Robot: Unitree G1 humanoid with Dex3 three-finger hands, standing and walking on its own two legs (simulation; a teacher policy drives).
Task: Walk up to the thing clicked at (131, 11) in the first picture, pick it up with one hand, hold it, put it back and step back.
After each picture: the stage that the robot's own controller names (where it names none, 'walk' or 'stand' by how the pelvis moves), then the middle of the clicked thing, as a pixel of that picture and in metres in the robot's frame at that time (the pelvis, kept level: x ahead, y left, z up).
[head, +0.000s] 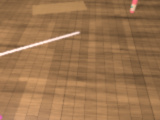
stand; (134, 4) +2.28 -0.74 -0.66
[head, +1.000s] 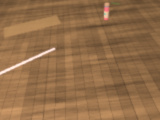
walk; (106, 11) +2.23 -0.19 -0.63
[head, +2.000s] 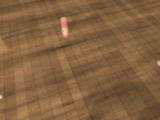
walk; (64, 27) +1.56 +0.32 -0.65
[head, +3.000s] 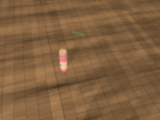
walk; (63, 60) +0.99 +0.24 -0.63
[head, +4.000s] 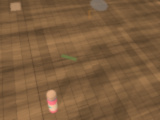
walk; (52, 102) +0.58 +0.21 -0.64
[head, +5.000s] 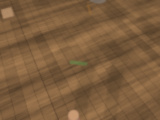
walk; out of the picture +0.39 +0.07 -0.61
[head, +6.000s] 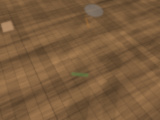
stand; out of the picture +0.38 +0.03 -0.65
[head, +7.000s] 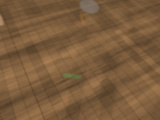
stand; out of the picture +0.29 +0.08 -0.65
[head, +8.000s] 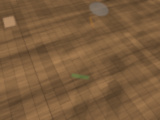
walk; out of the picture +0.31 +0.04 -0.65
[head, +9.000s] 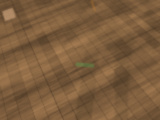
walk; out of the picture +0.30 +0.06 -0.61
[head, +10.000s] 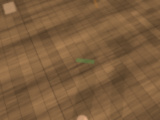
walk; out of the picture +0.31 +0.05 -0.61
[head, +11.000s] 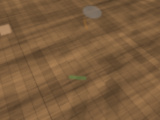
stand; out of the picture +0.34 +0.07 -0.64
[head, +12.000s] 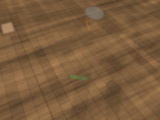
stand; out of the picture +0.35 +0.05 -0.66
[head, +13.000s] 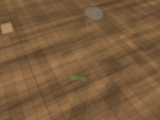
stand; out of the picture +0.34 +0.06 -0.66
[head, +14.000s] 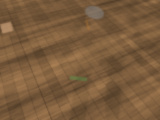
stand; out of the picture +0.33 +0.05 -0.66
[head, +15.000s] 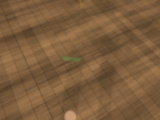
go down; out of the picture +0.35 +0.06 -0.61
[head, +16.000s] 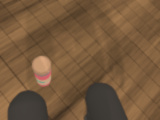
go down; (43, 73) +0.43 +0.11 -0.27
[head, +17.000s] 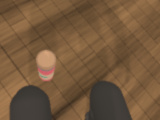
close in; (46, 68) +0.42 +0.11 -0.25
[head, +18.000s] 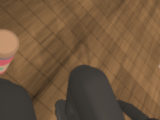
rest palm; out of the picture +0.42 +0.15 -0.17
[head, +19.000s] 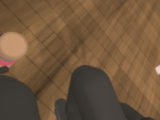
lift; (4, 56) +0.41 +0.15 -0.17
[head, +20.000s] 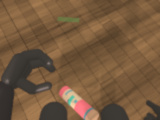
lift; (77, 103) +0.33 +0.04 -0.40
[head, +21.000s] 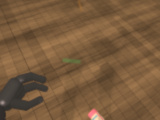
go down; out of the picture +0.37 -0.18 -0.67
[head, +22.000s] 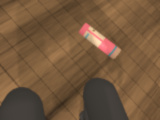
go down; (99, 41) +0.61 -0.24 -0.32
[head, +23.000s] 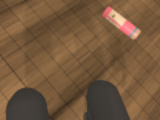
go down; (121, 23) +0.75 -0.36 -0.34
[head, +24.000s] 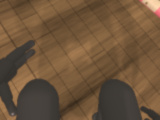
go down; (156, 7) +0.88 -0.49 -0.30
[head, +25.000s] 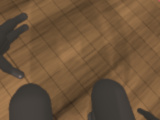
go down; out of the picture +1.03 -0.60 -0.31
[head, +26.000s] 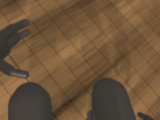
go down; out of the picture +1.15 -0.71 -0.31
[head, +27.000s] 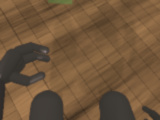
hold; out of the picture +1.22 -0.87 -0.40
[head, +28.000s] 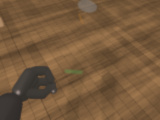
hold; out of the picture +1.16 -1.09 -0.69
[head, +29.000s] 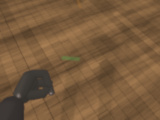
hold; out of the picture +1.27 -1.18 -0.67
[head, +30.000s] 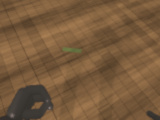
lower; out of the picture +1.34 -1.28 -0.62
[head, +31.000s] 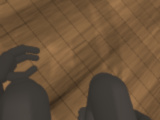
lower; out of the picture +1.68 -1.11 -0.27
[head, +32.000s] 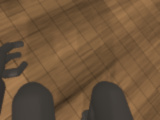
stand; out of the picture +1.79 -1.14 -0.34
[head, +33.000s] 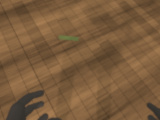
stand; out of the picture +1.57 -1.48 -0.56
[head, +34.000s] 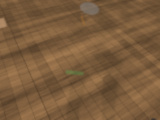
crouch; out of the picture +1.53 -1.59 -0.67
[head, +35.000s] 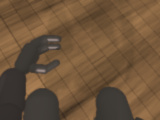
withdraw; out of the picture +1.78 -1.48 -0.38
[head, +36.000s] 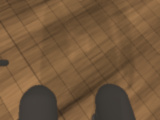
stand; out of the picture +1.88 -1.45 -0.35
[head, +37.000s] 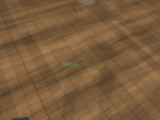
withdraw; out of the picture +1.64 -1.69 -0.66
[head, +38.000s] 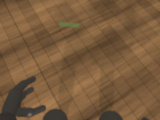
withdraw; out of the picture +1.76 -1.64 -0.55
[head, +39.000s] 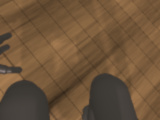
rise; out of the picture +2.00 -1.44 -0.28
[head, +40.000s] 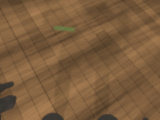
stand; out of the picture +1.80 -1.66 -0.55
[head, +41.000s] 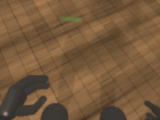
rise; out of the picture +1.82 -1.66 -0.50
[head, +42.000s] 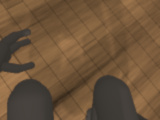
rise; out of the picture +2.00 -1.49 -0.30
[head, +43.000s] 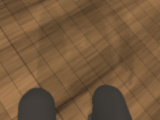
stand; out of the picture +1.98 -1.54 -0.38
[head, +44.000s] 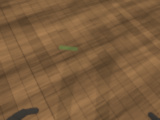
lower; out of the picture +1.76 -1.75 -0.62
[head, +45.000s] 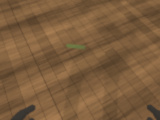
withdraw; out of the picture +1.78 -1.74 -0.59
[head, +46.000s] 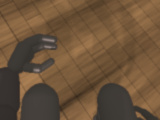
lower; out of the picture +1.98 -1.57 -0.35
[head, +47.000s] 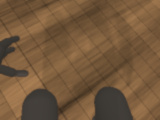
withdraw; out of the picture +2.00 -1.58 -0.38
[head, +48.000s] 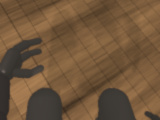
rise; out of the picture +1.96 -1.63 -0.39
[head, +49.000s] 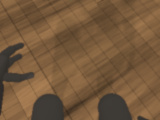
withdraw; out of the picture +1.95 -1.65 -0.44
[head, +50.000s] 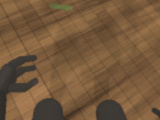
stand; out of the picture +1.94 -1.68 -0.46
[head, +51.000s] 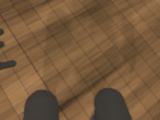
lower; out of the picture +1.98 -1.65 -0.41
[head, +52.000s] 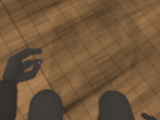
stand; out of the picture +1.97 -1.67 -0.40
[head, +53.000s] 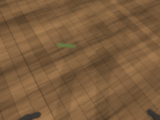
stand; out of the picture +1.83 -1.79 -0.61
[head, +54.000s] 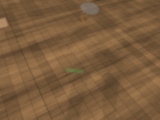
stand; out of the picture +1.78 -1.84 -0.68
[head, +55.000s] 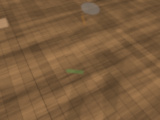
stand; out of the picture +1.77 -1.85 -0.68
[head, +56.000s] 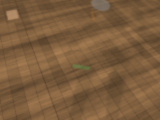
stand; out of the picture +1.77 -1.87 -0.70
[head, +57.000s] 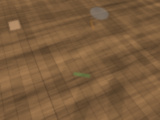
stand; out of the picture +1.76 -1.90 -0.75
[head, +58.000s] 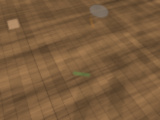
stand; out of the picture +1.74 -1.90 -0.75
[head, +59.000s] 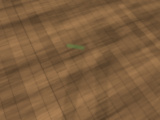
walk; out of the picture +1.85 -1.90 -0.73
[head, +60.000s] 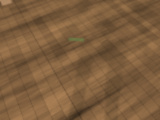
walk; out of the picture +2.20 -1.72 -0.72
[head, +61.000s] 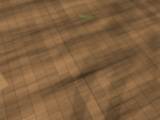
walk; out of the picture +2.35 -1.92 -0.71
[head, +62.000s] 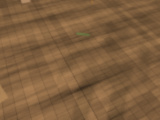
stand; out of the picture +2.41 -1.91 -0.74
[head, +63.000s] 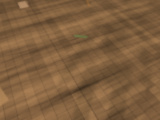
stand; out of the picture +2.45 -1.90 -0.75
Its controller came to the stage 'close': yes
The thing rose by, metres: 0.23
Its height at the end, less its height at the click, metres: -0.09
